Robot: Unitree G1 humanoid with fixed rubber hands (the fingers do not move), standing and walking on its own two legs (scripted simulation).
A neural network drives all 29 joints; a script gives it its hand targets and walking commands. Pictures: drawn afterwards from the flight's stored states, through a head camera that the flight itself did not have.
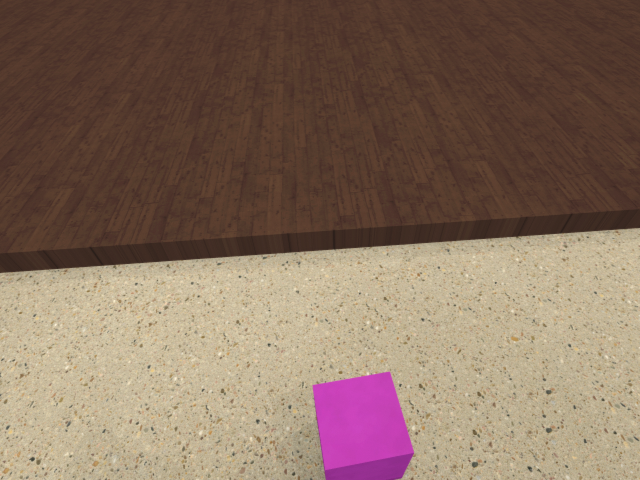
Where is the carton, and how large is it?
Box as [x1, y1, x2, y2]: [312, 372, 413, 479]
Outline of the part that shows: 389,372 312,385 326,479 395,479 400,478 402,476 413,453 413,450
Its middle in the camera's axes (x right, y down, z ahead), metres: +0.10 +0.52 +1.04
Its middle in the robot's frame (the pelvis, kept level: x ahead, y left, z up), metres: +0.39 -0.04 -0.64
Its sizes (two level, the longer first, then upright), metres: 0.210 0.200 0.250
